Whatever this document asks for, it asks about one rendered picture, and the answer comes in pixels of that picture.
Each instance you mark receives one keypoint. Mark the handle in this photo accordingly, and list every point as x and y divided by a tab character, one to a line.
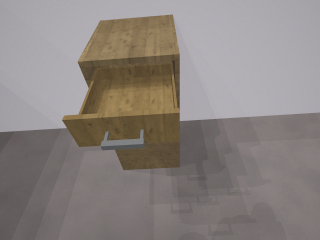
123	143

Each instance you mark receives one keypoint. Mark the cabinet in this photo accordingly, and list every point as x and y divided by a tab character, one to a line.
132	42

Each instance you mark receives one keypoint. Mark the drawer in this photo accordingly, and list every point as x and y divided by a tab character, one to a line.
123	101

